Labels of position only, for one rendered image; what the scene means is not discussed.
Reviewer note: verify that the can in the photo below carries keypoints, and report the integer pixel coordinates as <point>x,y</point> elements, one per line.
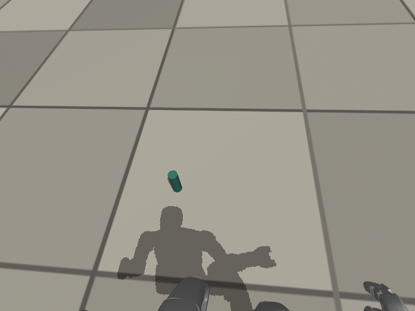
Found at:
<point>175,181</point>

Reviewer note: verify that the right robot hand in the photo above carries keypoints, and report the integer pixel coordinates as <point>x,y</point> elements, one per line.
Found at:
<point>388,301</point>

